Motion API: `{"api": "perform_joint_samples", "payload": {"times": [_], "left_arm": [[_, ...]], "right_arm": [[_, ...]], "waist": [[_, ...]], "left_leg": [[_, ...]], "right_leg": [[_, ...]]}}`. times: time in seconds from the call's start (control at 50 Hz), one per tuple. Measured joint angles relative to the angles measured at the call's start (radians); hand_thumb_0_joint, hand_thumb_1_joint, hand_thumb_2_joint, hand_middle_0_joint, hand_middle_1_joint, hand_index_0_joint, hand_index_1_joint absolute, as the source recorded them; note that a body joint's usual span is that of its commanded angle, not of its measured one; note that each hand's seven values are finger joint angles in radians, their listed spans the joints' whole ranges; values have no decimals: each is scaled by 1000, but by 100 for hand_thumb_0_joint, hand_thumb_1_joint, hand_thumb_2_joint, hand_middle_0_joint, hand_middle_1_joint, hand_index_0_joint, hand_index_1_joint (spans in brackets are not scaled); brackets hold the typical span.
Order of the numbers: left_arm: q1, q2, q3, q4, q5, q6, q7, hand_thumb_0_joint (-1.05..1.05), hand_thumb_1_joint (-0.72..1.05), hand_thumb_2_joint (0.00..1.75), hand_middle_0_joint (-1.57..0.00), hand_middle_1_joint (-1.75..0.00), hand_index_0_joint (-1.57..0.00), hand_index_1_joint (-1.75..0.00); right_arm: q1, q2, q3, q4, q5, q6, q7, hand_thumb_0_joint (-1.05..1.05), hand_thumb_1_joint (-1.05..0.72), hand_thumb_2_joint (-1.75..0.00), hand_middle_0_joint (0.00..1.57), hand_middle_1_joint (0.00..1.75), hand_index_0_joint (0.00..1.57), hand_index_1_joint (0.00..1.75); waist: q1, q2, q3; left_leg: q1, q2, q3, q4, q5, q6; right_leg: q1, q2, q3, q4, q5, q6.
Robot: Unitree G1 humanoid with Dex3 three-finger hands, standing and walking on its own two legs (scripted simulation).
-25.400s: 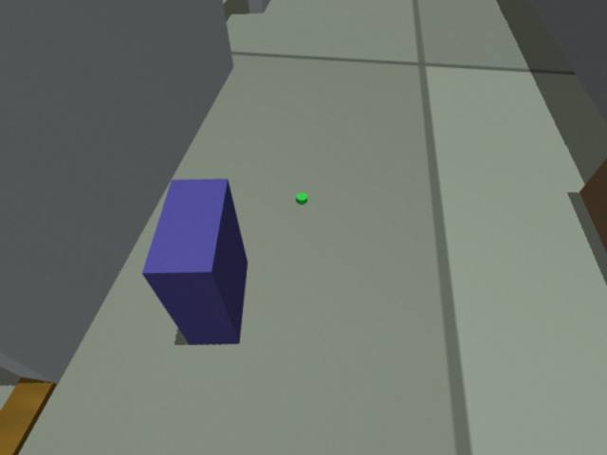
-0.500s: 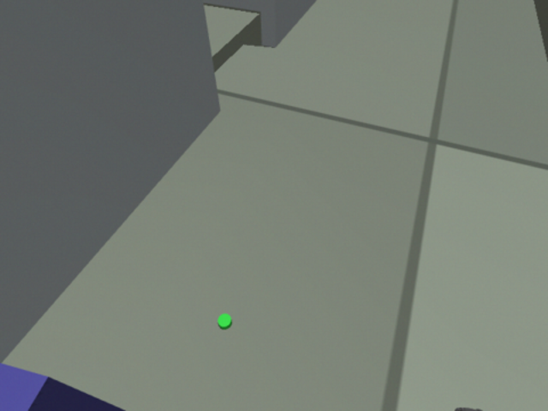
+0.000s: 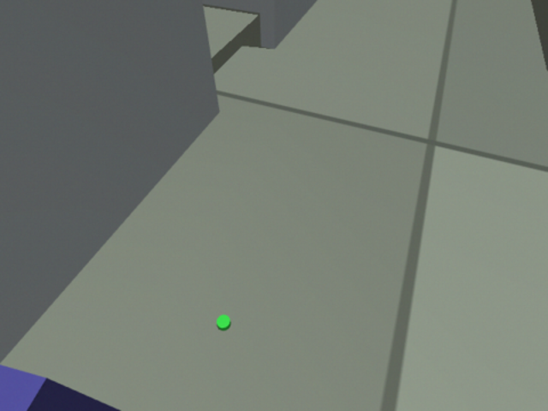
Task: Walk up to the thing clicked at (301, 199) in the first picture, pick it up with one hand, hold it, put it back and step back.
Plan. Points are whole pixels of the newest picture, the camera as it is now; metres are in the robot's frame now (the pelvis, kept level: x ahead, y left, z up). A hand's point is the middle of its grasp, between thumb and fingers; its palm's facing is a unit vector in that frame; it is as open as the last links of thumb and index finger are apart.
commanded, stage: stand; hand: left
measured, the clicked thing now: (223, 322) +0.51 +0.21 -0.77
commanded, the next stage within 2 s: none
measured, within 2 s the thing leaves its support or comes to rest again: neither
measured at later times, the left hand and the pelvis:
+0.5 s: hand out of the picture +0.07 +0.26 -0.16, palm faces -0.03 -0.94 -0.35, open 7.4 cm; pelvis +0.00 +0.00 +0.00, yaw +0 degrees
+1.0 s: hand out of the picture +0.06 +0.26 -0.16, palm faces -0.03 -0.94 -0.35, open 7.4 cm; pelvis +0.00 +0.00 +0.00, yaw +0 degrees
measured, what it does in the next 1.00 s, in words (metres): stands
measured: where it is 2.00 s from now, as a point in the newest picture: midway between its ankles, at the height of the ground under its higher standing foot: outside the picture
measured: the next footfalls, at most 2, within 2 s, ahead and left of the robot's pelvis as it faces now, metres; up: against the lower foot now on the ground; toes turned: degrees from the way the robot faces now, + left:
none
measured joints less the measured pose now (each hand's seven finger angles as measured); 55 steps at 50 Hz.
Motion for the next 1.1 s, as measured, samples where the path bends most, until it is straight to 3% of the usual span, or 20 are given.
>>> {"api": "perform_joint_samples", "payload": {"times": [1.1], "left_arm": [[23,1,-6,-14,2,1,0,1,90,90,-20,-30,-20,-30]], "right_arm": [[18,1,-2,-5,-1,-2,1,1,-91,-90,21,30,20,30]], "waist": [[2,-1,-2]], "left_leg": [[1,-5,0,1,5,5]], "right_leg": [[1,-6,0,4,3,4]]}}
